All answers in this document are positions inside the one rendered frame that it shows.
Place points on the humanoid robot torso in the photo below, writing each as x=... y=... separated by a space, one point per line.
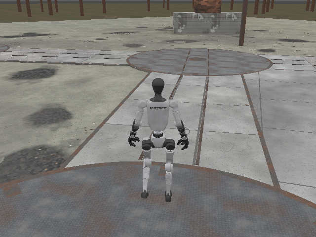
x=158 y=114

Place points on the left robot upper arm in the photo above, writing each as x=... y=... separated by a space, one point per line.
x=139 y=113

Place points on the right robot upper arm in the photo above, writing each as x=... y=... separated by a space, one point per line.
x=176 y=113

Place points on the robot right forearm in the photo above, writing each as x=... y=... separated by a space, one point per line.
x=182 y=132

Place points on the robot left hand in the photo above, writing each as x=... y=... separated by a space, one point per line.
x=133 y=139

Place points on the robot left thigh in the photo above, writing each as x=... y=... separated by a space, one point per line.
x=147 y=146

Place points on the robot left forearm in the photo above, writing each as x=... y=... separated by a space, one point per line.
x=133 y=130

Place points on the robot right hand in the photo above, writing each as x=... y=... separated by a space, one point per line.
x=184 y=142

